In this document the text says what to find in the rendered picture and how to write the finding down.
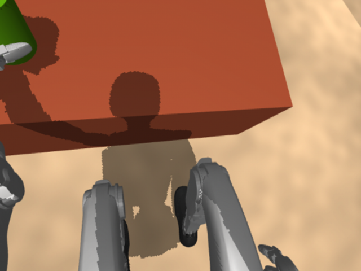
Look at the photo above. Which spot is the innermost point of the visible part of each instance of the right robot foot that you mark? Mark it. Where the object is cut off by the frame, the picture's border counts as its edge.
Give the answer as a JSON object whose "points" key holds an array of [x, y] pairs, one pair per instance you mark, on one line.
{"points": [[180, 212]]}

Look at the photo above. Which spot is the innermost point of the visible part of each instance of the left robot arm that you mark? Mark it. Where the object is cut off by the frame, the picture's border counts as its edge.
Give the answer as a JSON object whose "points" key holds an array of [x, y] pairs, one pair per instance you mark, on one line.
{"points": [[11, 191]]}

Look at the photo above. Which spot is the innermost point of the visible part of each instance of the can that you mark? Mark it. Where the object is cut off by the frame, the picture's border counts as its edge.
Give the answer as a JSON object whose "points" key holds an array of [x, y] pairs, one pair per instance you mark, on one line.
{"points": [[13, 29]]}

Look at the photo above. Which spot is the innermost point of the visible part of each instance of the right robot hand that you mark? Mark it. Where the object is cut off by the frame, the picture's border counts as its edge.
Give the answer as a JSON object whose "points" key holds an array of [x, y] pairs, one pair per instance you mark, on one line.
{"points": [[283, 263]]}

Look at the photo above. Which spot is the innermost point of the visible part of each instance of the left robot hand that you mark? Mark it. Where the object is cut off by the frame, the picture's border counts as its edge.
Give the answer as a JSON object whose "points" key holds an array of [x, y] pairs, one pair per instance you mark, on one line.
{"points": [[12, 52]]}

